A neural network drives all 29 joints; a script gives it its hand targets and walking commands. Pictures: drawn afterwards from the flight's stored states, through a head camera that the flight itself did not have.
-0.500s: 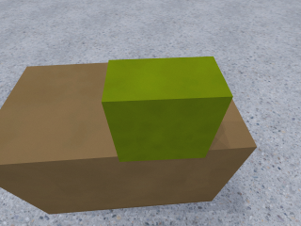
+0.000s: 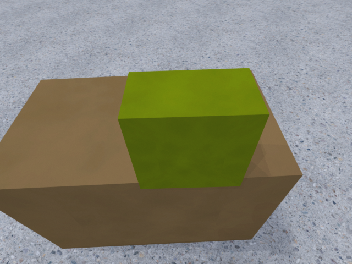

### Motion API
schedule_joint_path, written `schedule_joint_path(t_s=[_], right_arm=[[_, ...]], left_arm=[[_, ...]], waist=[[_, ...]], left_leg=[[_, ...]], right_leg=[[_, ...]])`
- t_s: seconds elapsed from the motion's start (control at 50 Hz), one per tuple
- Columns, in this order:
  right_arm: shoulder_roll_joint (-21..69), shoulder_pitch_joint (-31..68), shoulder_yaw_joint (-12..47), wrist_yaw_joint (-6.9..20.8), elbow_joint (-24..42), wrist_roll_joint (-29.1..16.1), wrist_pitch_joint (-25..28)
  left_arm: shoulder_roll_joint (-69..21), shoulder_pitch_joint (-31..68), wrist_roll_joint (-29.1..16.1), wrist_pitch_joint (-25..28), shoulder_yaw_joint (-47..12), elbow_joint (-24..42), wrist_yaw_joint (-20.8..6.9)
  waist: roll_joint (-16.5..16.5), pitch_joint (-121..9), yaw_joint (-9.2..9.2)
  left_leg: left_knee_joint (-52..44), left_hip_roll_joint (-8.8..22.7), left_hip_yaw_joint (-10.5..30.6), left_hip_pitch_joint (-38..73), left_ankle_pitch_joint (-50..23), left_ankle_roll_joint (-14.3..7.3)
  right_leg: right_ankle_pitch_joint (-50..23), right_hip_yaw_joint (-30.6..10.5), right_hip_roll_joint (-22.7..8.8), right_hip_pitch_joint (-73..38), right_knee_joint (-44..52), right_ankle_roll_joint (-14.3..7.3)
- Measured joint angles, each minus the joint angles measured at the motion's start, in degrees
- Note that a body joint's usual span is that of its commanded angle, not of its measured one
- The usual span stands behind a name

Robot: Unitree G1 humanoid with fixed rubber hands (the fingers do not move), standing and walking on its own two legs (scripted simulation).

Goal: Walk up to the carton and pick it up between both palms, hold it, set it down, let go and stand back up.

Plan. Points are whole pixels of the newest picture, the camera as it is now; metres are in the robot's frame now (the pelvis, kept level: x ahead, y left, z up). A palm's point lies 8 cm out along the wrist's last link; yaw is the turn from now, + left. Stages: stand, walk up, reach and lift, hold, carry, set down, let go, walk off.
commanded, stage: walk up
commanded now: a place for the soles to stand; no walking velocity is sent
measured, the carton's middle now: (189, 134) +0.43 -0.02 +0.04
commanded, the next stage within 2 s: reach and lift in 0.36 s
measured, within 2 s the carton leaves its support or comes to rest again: neither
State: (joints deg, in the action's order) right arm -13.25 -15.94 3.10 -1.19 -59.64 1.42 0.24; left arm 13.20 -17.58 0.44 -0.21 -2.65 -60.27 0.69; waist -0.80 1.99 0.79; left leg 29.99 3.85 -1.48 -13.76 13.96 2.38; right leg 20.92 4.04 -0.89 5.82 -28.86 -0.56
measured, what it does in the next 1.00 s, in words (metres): stands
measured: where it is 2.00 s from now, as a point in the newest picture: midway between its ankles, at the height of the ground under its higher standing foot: outside the picture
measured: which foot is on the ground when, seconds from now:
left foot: down 0.00-1.00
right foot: down 0.00-1.00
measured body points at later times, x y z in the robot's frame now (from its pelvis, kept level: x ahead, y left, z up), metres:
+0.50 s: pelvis -0.03 +0.00 -0.03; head +0.02 +0.01 +0.41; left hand +0.07 +0.27 -0.17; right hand +0.11 -0.25 -0.17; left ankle +0.02 +0.15 -0.73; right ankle -0.06 -0.11 -0.73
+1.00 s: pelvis -0.05 +0.00 +0.00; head +0.00 +0.01 +0.44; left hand +0.12 +0.25 -0.10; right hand +0.11 -0.24 -0.11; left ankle +0.02 +0.15 -0.73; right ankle -0.06 -0.11 -0.73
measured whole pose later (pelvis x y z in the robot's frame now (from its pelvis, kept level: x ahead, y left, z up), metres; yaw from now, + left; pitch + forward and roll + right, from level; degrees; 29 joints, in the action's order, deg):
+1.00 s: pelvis -0.05 +0.00 +0.00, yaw -2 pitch -1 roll +0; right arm -12.0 -7.0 -2.2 5.1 -36.3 -1.5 -5.2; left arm 13.9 -9.7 -0.6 -29.9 4.4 -18.4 0.3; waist 1.6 6.7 -1.1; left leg 31.2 5.1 -3.2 -19.6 10.6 2.6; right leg 18.3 2.3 -0.1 14.5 -33.5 -0.8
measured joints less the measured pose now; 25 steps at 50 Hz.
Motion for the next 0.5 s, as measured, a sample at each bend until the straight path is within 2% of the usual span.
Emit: schedule_joint_path(t_s=[0.36, 0.38, 0.44, 0.5], right_arm=[[0.9, -1.5, 0.5, -0.5, -1.3, -0.2, 0.2], [1.1, -1.1, -0.3, -0.1, -1.7, 0.4, 0.1], [2.4, 8.3, -7.3, 2.4, -1.9, 3.2, -4.6], [1.6, 16.9, -8.1, 4.7, 3.7, 0.8, -8.8]], left_arm=[[0.1, -1.1, 0.0, -0.4, 0.0, -1.1, 0.1], [0.2, -1.1, -0.3, -1.9, 0.1, -0.3, -0.1], [2.4, 4.6, -3.0, -17.9, 0.3, 8.0, -0.2], [4.5, 12.6, -2.6, -30.6, 2.8, 19.9, -0.2]], waist=[[0.2, 0.3, 0.01], [0.4, -0.1, -0.08], [1.6, 1.1, 0.14], [2.8, 2.4, -0.54]], left_leg=[[0.6, -0.8, 2.6, -1.5, -0.5, -0.1], [1.0, -0.8, 2.4, -2.3, -0.3, -0.2], [8.6, -0.7, 1.6, -9.9, 2.0, 0.0], [15.7, -0.4, 1.1, -16.1, 4.1, 0.6]], right_leg=[[-0.3, 2.6, -0.3, -0.4, 0.9, 0.1], [0.0, 2.5, -0.4, 0.7, 0.1, 0.1], [3.8, 1.4, -1.1, 10.0, -10.8, 0.0], [6.1, 0.4, -1.3, 17.0, -19.1, -0.1]])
